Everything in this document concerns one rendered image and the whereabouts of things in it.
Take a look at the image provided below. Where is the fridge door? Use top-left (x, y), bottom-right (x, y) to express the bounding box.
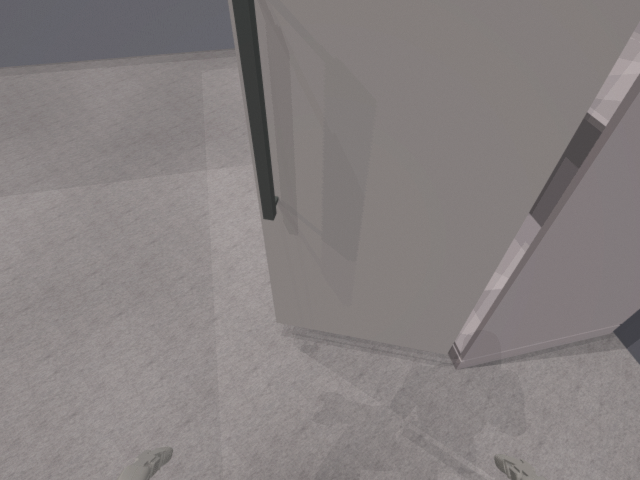
top-left (228, 0), bottom-right (640, 355)

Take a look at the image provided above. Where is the right robot hand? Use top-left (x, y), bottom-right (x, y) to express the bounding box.
top-left (494, 454), bottom-right (547, 480)

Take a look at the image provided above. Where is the handle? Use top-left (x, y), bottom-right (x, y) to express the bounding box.
top-left (232, 0), bottom-right (279, 221)

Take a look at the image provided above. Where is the left robot hand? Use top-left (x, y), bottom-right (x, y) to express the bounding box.
top-left (117, 446), bottom-right (173, 480)

